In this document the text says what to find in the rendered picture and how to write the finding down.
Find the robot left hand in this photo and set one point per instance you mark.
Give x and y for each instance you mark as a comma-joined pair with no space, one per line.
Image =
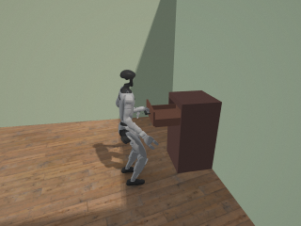
142,108

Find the robot left thigh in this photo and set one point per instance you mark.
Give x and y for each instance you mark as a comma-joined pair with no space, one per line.
137,135

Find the robot left foot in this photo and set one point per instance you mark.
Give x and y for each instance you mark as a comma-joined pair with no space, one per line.
124,170

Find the right robot upper arm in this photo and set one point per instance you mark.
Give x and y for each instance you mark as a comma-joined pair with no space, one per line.
128,103

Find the left robot upper arm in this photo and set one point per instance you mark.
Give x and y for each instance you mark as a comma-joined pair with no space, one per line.
117,101

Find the robot right forearm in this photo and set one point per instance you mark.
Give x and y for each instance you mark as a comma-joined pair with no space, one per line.
135,128

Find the robot right hand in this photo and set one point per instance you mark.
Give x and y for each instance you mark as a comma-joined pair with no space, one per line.
148,140

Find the drawer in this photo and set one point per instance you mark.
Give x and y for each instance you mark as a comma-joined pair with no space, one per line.
164,115

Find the cabinet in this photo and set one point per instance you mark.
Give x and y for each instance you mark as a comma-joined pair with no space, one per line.
191,144

